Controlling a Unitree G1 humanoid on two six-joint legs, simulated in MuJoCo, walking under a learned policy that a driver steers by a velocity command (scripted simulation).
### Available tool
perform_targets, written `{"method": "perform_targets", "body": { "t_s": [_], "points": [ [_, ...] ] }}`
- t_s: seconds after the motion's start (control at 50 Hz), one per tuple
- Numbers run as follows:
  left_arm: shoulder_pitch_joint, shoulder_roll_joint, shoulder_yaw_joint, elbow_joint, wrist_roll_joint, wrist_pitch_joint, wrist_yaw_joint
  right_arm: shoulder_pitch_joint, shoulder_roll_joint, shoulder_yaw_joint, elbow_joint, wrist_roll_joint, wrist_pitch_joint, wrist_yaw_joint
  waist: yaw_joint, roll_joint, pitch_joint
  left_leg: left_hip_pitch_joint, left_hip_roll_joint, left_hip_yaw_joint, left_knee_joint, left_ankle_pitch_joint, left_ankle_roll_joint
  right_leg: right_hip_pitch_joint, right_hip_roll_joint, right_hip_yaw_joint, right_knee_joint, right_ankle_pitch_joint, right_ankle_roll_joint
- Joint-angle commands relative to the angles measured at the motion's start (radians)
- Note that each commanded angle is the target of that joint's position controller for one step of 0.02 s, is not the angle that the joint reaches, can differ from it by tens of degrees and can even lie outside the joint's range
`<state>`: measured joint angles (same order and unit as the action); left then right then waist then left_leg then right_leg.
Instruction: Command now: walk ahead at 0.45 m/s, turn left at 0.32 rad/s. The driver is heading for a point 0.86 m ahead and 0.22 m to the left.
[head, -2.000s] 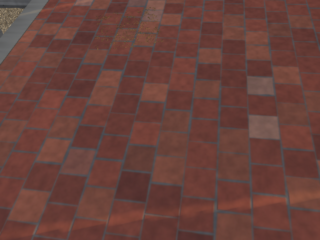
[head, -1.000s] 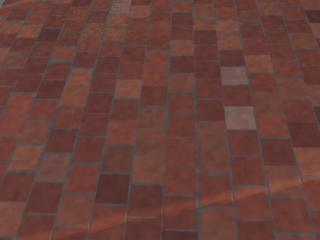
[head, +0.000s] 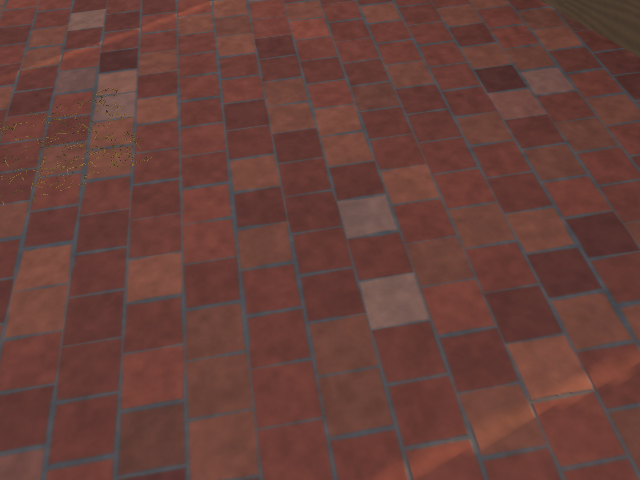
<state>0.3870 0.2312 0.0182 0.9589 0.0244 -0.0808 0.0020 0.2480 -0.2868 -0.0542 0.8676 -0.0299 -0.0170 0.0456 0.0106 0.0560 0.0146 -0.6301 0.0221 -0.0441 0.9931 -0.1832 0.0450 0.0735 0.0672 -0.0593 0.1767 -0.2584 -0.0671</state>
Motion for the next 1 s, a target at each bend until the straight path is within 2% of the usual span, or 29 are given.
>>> {"method": "perform_targets", "body": {
  "t_s": [0.02, 0.08, 0.12, 0.16, 0.18, 0.2, 0.22, 0.24, 0.26, 0.28, 0.3, 0.32, 0.36, 0.42, 0.48, 0.54, 0.64, 0.68, 0.7, 0.74, 0.76, 0.78, 0.8, 0.82, 0.84, 0.86, 0.9, 0.94, 1.0],
  "points": [
    [0.006, 0.101, 0.012, -0.025, -0.001, -0.019, 0.003, -0.154, -0.021, 0.006, -0.106, -0.002, -0.012, 0.009, 0.020, -0.140, 0.126, -0.115, -0.001, 0.052, -0.092, 0.092, -0.016, -0.073, -0.240, 0.035, -0.069, 0.457, -0.074],
    [0.037, 0.117, 0.010, 0.000, -0.005, -0.023, 0.012, -0.257, 0.005, 0.026, -0.151, -0.004, -0.012, 0.020, 0.040, -0.135, 0.139, -0.031, -0.004, 0.138, -0.272, 0.135, 0.007, -0.070, -0.255, -0.018, -0.068, 0.571, -0.061],
    [0.045, 0.137, 0.010, 0.015, -0.004, -0.023, 0.019, -0.257, -0.003, 0.027, -0.161, -0.003, -0.012, 0.018, 0.023, -0.139, 0.115, 0.046, -0.036, 0.177, -0.351, 0.110, 0.048, -0.011, -0.273, -0.051, 0.000, 0.801, -0.045],
    [0.034, 0.168, 0.017, 0.015, 0.001, -0.015, 0.032, -0.158, -0.033, 0.015, -0.134, -0.006, -0.012, 0.010, -0.031, -0.167, 0.033, 0.169, -0.095, 0.208, -0.368, 0.034, 0.092, 0.047, -0.289, -0.084, 0.187, 1.123, -0.030],
    [0.022, 0.186, 0.023, 0.011, 0.006, -0.005, 0.036, -0.048, -0.056, 0.004, -0.102, -0.007, -0.015, 0.006, -0.079, -0.176, -0.034, 0.279, -0.120, 0.201, -0.384, -0.002, 0.117, 0.047, -0.298, -0.092, 0.346, 1.182, -0.029],
    [0.013, 0.197, 0.026, 0.002, 0.004, 0.003, 0.035, 0.091, -0.086, -0.012, -0.056, -0.012, -0.022, 0.000, -0.137, -0.165, -0.113, 0.466, -0.137, 0.175, -0.446, 0.008, 0.147, -0.026, -0.291, -0.104, 0.549, 1.080, -0.025],
    [0.008, 0.189, 0.023, -0.020, 0.004, 0.001, 0.028, 0.222, -0.151, -0.039, -0.022, -0.023, -0.022, -0.015, -0.193, -0.092, -0.188, 0.690, -0.027, 0.013, -0.496, -0.093, 0.197, -0.219, -0.252, -0.119, 0.831, 0.773, -0.013],
    [0.080, 0.056, -0.001, -0.073, -0.004, -0.007, 0.002, 0.190, -0.254, -0.065, -0.041, -0.024, -0.013, -0.028, -0.090, 0.173, -0.275, 0.974, 0.286, -0.536, -0.539, -0.096, 0.361, -0.648, -0.047, -0.089, 1.232, -0.216, 0.036],
    [-0.032, 0.159, 0.023, -0.098, 0.000, -0.018, -0.001, 0.197, -0.235, -0.069, -0.039, 0.022, -0.006, -0.024, -0.143, 0.029, -0.314, 0.968, 0.305, -0.719, -0.669, -0.115, 0.391, -0.754, -0.030, 0.119, 1.324, -0.221, 0.022],
    [-0.103, 0.156, 0.021, -0.134, -0.009, -0.032, -0.005, 0.121, -0.209, -0.062, -0.038, 0.024, -0.004, -0.031, -0.104, 0.000, -0.148, 0.829, 0.282, -0.567, -0.711, -0.089, 0.354, -0.808, -0.092, 0.133, 1.266, -0.102, 0.015],
    [-0.110, 0.152, 0.018, -0.136, -0.008, -0.040, -0.005, 0.077, -0.154, -0.051, -0.041, 0.023, -0.007, -0.032, -0.067, -0.070, -0.053, 0.681, 0.250, -0.472, -0.740, 0.014, 0.319, -0.769, -0.130, 0.116, 1.176, -0.045, 0.017],
    [-0.112, 0.143, 0.019, -0.132, 0.003, -0.032, -0.003, 0.040, -0.128, -0.043, -0.045, 0.021, -0.014, -0.035, -0.031, -0.100, -0.003, 0.573, 0.199, -0.396, -0.753, 0.117, 0.287, -0.713, -0.153, 0.116, 1.111, -0.039, 0.028],
    [-0.073, 0.122, 0.015, -0.135, 0.027, 0.009, -0.007, 0.019, -0.100, -0.032, -0.045, 0.026, -0.028, -0.038, 0.019, -0.078, -0.003, 0.460, 0.137, -0.297, -0.776, 0.237, 0.266, -0.617, -0.169, 0.114, 1.025, -0.055, 0.062],
    [-0.123, 0.102, 0.013, -0.168, 0.033, 0.041, -0.013, 0.057, -0.129, -0.039, -0.034, 0.030, -0.046, -0.037, 0.020, -0.054, 0.010, 0.404, 0.087, -0.243, -0.798, 0.254, 0.254, -0.638, -0.174, 0.079, 0.907, 0.002, 0.101],
    [-0.269, 0.109, 0.015, -0.226, 0.029, 0.047, -0.016, 0.124, -0.135, -0.042, -0.024, 0.031, -0.043, -0.040, -0.028, -0.027, 0.046, 0.433, 0.064, -0.257, -0.814, 0.227, 0.214, -0.730, -0.174, 0.066, 0.757, 0.138, 0.126],
    [-0.365, 0.109, 0.013, -0.262, 0.023, 0.044, -0.022, 0.191, -0.136, -0.044, -0.015, 0.031, -0.038, -0.044, -0.073, -0.011, 0.032, 0.522, 0.057, -0.273, -0.779, 0.294, 0.176, -0.768, -0.150, 0.069, 0.642, 0.235, 0.128],
    [-0.505, 0.109, 0.000, -0.328, 0.012, 0.031, -0.030, 0.265, -0.140, -0.045, -0.010, 0.015, -0.032, -0.057, -0.120, 0.010, 0.034, 0.651, 0.074, -0.324, -0.698, 0.446, 0.174, -0.776, -0.095, 0.065, 0.490, 0.225, 0.107],
    [-0.494, 0.124, 0.000, -0.340, 0.007, 0.022, -0.028, 0.245, -0.153, -0.048, -0.020, 0.011, -0.033, -0.066, -0.098, 0.022, 0.029, 0.658, 0.090, -0.353, -0.661, 0.487, 0.157, -0.690, -0.077, 0.082, 0.413, 0.198, 0.086],
    [-0.441, 0.138, 0.005, -0.329, 0.005, 0.018, -0.025, 0.208, -0.162, -0.050, -0.031, 0.011, -0.033, -0.068, -0.064, 0.030, 0.019, 0.625, 0.087, -0.353, -0.632, 0.525, 0.136, -0.586, -0.062, 0.084, 0.367, 0.167, 0.071],
    [-0.217, 0.191, 0.028, -0.267, 0.001, 0.004, -0.004, 0.150, -0.181, -0.052, -0.045, 0.016, -0.044, -0.056, 0.043, 0.001, -0.086, 0.547, 0.025, -0.321, -0.410, 0.668, 0.088, -0.251, -0.029, 0.074, 0.283, 0.139, 0.030],
    [-0.069, 0.241, 0.044, -0.249, 0.016, -0.008, 0.014, 0.148, -0.147, -0.043, -0.059, 0.029, -0.055, -0.043, 0.106, -0.058, -0.201, 0.432, -0.029, -0.277, -0.188, 0.495, 0.066, -0.010, -0.164, 0.193, 0.259, 0.047, -0.010],
    [0.018, 0.314, 0.063, -0.251, 0.041, -0.004, 0.028, 0.214, -0.039, -0.018, -0.089, 0.055, -0.061, -0.044, 0.093, -0.243, -0.326, 0.180, -0.146, -0.141, 0.102, -0.108, 0.035, 0.239, -0.448, 0.558, 0.224, -0.064, -0.086],
    [-0.022, 0.319, 0.072, -0.244, 0.026, 0.012, 0.021, 0.281, -0.089, -0.021, -0.093, 0.032, -0.052, -0.048, 0.031, -0.330, -0.354, 0.050, -0.159, -0.099, 0.238, -0.364, 0.035, 0.210, -0.519, 0.866, 0.133, -0.095, -0.166],
    [-0.094, 0.214, 0.055, -0.255, 0.013, 0.017, 0.014, 0.246, -0.117, -0.026, -0.058, 0.009, -0.038, -0.052, 0.008, -0.165, -0.192, 0.014, -0.087, -0.102, 0.284, -0.264, 0.036, 0.063, -0.473, 0.748, 0.118, -0.181, -0.161],
    [-0.141, 0.141, 0.038, -0.255, 0.007, 0.014, 0.006, 0.179, -0.105, -0.021, -0.060, 0.000, -0.036, -0.042, 0.010, -0.079, -0.084, 0.031, -0.062, -0.087, 0.247, -0.189, 0.030, -0.070, -0.411, 0.591, 0.092, -0.132, -0.143],
    [-0.160, 0.115, 0.030, -0.246, 0.013, 0.011, 0.002, 0.151, -0.084, -0.018, -0.066, -0.001, -0.033, -0.034, -0.006, -0.089, -0.038, 0.051, -0.038, -0.080, 0.199, -0.161, 0.026, -0.146, -0.359, 0.483, 0.064, -0.050, -0.117],
    [-0.128, 0.118, 0.029, -0.209, 0.008, -0.006, -0.002, 0.136, -0.065, -0.013, -0.071, -0.013, -0.017, -0.019, -0.022, -0.151, -0.007, 0.086, -0.025, -0.071, 0.153, -0.151, 0.016, -0.217, -0.304, 0.353, 0.040, 0.138, -0.108],
    [-0.086, 0.126, 0.033, -0.180, -0.003, -0.028, -0.012, 0.117, -0.055, -0.010, -0.079, -0.014, -0.010, -0.012, -0.029, -0.154, -0.020, 0.075, -0.032, -0.069, 0.120, -0.134, 0.011, -0.209, -0.298, 0.296, 0.031, 0.275, -0.122],
    [-0.057, 0.135, 0.038, -0.151, -0.009, -0.035, -0.016, 0.002, -0.047, 0.000, -0.119, -0.017, -0.010, -0.003, -0.021, -0.148, 0.010, -0.005, -0.008, -0.048, 0.018, -0.048, -0.007, -0.196, -0.294, 0.227, -0.019, 0.292, -0.135]
  ]
}}
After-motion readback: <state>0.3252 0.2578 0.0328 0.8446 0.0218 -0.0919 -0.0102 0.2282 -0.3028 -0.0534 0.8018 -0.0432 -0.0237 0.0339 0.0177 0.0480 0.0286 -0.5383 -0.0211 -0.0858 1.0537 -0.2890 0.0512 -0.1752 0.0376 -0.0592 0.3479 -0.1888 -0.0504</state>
